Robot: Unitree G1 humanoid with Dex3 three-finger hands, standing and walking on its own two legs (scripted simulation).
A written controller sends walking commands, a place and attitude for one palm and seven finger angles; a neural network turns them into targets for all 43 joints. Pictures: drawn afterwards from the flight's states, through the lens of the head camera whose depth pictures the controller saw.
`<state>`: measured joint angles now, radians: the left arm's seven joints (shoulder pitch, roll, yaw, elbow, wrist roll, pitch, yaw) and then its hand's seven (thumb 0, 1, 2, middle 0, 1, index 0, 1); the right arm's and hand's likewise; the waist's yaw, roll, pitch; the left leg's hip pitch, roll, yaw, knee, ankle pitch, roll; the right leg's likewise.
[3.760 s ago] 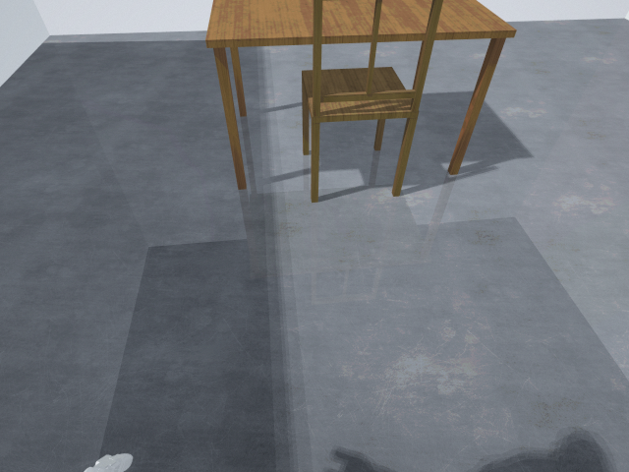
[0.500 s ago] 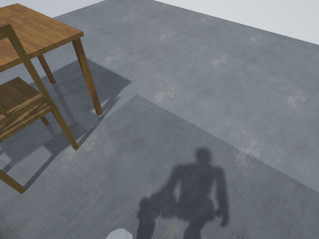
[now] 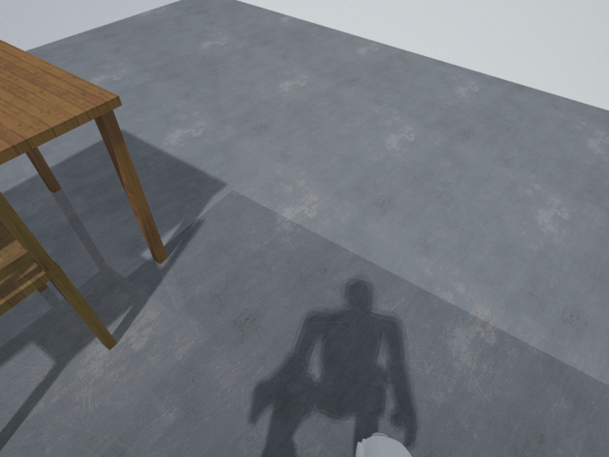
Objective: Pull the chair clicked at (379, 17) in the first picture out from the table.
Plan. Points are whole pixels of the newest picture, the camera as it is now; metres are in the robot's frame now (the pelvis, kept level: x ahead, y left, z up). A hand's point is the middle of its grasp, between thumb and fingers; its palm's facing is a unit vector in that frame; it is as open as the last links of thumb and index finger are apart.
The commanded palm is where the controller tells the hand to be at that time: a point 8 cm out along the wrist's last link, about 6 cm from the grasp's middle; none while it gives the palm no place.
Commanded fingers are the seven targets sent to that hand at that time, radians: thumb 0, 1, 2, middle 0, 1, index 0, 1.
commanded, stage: walk to a spot facing it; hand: left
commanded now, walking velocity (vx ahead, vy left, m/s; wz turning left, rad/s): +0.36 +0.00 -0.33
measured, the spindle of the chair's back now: out of the picture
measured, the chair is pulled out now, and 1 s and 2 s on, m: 0.00 0.00 0.00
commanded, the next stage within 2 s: turn to face it in 0.34 s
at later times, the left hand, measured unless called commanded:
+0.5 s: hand (249, 392) +0.25 +0.11 -0.17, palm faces -0.01 -0.98 -0.20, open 7.2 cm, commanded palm none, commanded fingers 0.00 0.90 0.90 -0.20 -0.30 -0.20 -0.30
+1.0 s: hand (211, 340) +0.34 +0.19 -0.17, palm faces +0.26 -0.93 -0.25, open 7.3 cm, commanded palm none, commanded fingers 0.00 0.90 0.90 -0.20 -0.30 -0.20 -0.30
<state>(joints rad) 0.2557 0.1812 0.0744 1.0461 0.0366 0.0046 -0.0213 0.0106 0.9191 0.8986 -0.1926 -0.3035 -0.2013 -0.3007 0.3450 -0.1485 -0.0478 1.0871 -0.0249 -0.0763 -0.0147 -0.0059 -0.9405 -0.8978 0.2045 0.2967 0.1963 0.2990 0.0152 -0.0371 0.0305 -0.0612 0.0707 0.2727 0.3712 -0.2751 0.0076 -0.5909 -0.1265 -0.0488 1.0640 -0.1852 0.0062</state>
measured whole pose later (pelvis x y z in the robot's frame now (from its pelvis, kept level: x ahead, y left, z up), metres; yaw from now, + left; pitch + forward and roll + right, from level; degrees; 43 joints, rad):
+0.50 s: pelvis +0.21 -0.07 +0.00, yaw -2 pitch -1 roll -1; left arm 0.26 0.15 0.04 1.07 0.03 -0.07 0.01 0.00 0.94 0.90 -0.20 -0.30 -0.21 -0.30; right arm 0.23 -0.18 -0.07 1.04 -0.02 -0.01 0.00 0.01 -0.92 -0.90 0.20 0.30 0.19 0.30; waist -0.02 0.03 0.02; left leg -0.54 0.15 0.09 0.97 -0.24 -0.04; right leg -0.16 0.00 -0.21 0.40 -0.23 -0.06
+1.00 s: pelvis +0.30 -0.04 -0.01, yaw +13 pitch +1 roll -2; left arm 0.16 0.24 0.09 0.94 0.03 0.04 0.02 0.01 0.91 0.90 -0.19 -0.30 -0.20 -0.30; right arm 0.19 -0.18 -0.06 0.95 -0.02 0.02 0.01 0.00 -0.91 -0.90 0.21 0.30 0.20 0.30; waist -0.01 0.00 0.06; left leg -0.35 -0.02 0.04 0.47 -0.13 0.08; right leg -0.49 -0.10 -0.01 1.03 -0.37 0.09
